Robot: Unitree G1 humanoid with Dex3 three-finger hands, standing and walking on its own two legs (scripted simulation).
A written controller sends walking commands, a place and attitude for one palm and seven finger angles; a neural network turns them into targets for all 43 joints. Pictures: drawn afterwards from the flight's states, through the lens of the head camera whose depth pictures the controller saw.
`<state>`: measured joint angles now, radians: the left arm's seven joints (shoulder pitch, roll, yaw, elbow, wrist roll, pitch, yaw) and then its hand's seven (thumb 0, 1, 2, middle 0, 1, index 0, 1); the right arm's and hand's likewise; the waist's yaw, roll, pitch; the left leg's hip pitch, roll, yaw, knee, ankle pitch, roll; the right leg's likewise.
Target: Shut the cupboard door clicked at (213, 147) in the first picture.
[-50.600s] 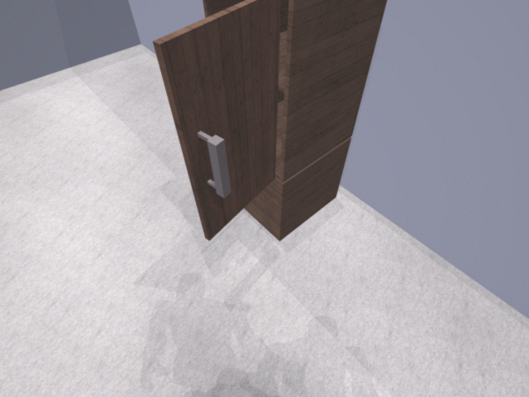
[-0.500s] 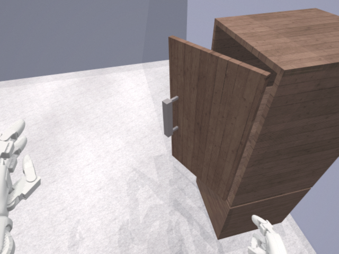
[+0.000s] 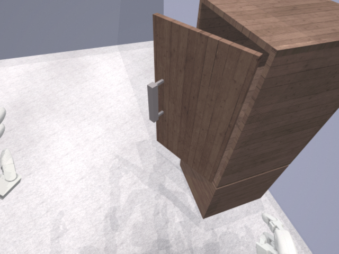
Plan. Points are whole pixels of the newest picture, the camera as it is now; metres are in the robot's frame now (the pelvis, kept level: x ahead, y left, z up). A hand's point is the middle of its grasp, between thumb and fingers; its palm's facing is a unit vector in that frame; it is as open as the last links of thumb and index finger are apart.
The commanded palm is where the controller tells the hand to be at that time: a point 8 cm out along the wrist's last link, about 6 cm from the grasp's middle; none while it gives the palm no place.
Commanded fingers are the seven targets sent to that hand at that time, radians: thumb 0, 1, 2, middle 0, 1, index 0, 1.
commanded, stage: step back with the hand held close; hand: left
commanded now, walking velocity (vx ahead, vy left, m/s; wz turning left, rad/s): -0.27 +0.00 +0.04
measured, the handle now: (157, 100) +0.64 +0.08 -0.03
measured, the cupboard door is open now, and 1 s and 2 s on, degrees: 28 28 28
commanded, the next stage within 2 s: stop stepping back and stand still in 1.94 s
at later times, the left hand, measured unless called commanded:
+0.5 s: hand out of the picture +0.15 +0.28 +0.17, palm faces +0.48 -0.76 -0.44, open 7.4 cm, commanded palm +0.09 +0.31 +0.19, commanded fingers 0.00 0.90 0.90 -0.20 -0.30 -0.20 -0.30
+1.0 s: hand out of the picture +0.13 +0.26 +0.17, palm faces +0.44 -0.80 -0.40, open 7.4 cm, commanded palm +0.06 +0.29 +0.19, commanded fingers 0.00 0.90 0.90 -0.20 -0.30 -0.20 -0.30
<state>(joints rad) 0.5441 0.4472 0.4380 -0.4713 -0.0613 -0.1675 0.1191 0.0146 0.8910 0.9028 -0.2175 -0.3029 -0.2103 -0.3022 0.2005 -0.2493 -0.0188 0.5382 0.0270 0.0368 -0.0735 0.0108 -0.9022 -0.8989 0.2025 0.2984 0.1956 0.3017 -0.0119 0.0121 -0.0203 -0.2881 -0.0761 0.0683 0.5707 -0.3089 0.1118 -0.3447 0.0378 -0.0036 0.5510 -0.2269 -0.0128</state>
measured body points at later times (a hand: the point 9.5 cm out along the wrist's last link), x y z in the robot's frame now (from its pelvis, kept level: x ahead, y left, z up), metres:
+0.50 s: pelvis -0.05 +0.01 -0.02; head -0.05 +0.03 +0.43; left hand +0.12 +0.32 +0.19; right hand +0.11 -0.24 -0.09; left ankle +0.00 +0.04 -0.73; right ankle +0.03 -0.12 -0.73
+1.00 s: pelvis -0.08 -0.01 -0.01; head -0.06 +0.03 +0.44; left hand +0.10 +0.30 +0.20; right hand +0.09 -0.24 -0.08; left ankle +0.00 +0.04 -0.73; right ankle -0.10 -0.15 -0.73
